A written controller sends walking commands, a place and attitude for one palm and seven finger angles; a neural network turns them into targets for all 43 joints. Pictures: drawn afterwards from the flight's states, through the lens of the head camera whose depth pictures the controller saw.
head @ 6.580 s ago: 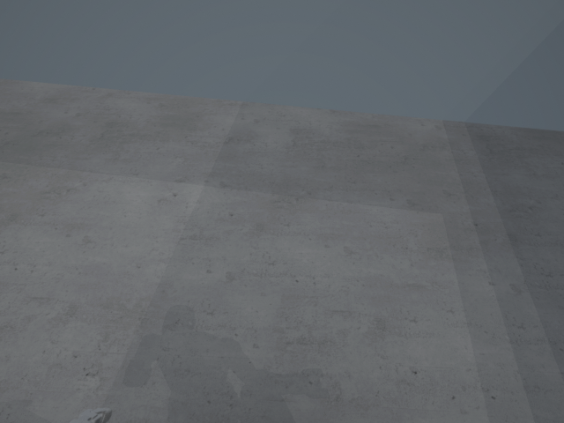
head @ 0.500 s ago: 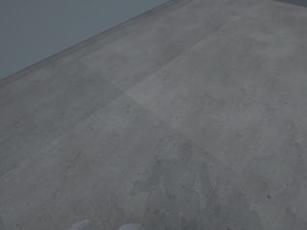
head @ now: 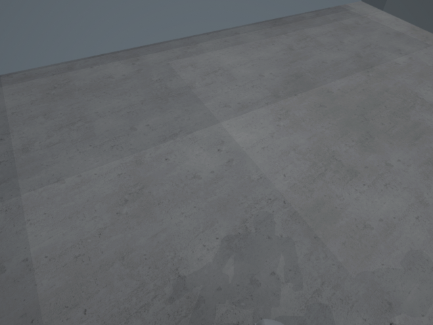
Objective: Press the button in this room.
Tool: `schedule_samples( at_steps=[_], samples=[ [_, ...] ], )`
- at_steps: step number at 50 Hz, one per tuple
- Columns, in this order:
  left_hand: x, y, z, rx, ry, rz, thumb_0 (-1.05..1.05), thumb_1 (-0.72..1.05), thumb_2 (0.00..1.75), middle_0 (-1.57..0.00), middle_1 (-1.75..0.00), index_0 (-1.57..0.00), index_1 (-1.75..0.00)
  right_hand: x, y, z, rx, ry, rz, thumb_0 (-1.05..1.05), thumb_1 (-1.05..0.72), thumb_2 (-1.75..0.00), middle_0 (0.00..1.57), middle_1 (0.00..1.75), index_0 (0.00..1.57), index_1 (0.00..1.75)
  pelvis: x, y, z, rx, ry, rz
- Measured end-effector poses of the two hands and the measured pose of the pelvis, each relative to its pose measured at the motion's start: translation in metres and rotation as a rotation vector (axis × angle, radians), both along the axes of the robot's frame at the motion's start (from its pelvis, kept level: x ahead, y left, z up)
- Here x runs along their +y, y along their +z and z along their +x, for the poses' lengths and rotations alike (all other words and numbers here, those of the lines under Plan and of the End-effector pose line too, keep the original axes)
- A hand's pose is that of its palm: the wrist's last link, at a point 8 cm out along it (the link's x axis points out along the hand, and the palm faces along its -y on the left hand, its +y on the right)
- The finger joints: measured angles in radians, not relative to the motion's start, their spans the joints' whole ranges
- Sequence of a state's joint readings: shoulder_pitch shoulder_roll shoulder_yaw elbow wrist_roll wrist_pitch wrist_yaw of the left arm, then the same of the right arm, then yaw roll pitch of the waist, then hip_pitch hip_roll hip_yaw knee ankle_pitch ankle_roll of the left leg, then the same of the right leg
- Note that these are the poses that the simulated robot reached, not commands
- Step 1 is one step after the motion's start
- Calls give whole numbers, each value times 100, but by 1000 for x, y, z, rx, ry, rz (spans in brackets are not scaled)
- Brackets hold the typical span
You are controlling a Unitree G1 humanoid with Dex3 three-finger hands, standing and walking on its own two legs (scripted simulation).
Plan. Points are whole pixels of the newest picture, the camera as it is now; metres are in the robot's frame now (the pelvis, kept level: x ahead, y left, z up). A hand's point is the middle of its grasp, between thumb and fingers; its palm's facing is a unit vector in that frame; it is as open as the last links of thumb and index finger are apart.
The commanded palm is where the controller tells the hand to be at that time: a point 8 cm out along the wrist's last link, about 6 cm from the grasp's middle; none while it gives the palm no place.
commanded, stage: turn or walk to find it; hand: left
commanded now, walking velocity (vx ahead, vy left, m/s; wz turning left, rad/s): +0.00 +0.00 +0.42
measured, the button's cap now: out of the picture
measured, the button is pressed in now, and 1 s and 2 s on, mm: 0 0 0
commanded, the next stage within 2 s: none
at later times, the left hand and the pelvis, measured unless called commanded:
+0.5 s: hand out of the picture +0.01 +0.14 -0.14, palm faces +0.23 -0.93 -0.28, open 7.4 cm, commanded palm none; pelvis -0.03 -0.06 +0.00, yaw +13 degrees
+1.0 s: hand out of the picture -0.15 +0.18 -0.17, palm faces +0.47 -0.84 -0.26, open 7.4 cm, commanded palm none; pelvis -0.08 -0.03 +0.00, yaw +25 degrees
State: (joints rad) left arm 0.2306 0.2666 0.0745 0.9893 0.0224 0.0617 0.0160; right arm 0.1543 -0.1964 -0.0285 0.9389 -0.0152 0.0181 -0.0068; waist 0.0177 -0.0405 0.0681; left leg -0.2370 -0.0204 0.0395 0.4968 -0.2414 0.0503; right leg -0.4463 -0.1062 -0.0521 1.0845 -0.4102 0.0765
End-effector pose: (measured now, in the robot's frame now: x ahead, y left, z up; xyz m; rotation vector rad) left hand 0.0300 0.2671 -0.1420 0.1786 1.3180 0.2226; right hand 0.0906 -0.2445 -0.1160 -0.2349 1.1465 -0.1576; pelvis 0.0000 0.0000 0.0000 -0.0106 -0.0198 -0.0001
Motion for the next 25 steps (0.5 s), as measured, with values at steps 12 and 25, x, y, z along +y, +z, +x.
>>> schedule_samples(
  at_steps=[12,25],
  samples=[
    [-31,23,27,-161,11,35,0,90,90,-20,-30,-20,-30,-13,-24,-39,87,12,72,0,-91,-90,21,30,21,30,-24,-1,-16,9,97,22],
    [-86,36,-37,-158,132,53,0,90,90,-20,-30,-21,-30,-67,-34,-56,194,90,75,1,-91,-90,20,30,20,30,-65,4,-33,-7,234,59]
  ],
)
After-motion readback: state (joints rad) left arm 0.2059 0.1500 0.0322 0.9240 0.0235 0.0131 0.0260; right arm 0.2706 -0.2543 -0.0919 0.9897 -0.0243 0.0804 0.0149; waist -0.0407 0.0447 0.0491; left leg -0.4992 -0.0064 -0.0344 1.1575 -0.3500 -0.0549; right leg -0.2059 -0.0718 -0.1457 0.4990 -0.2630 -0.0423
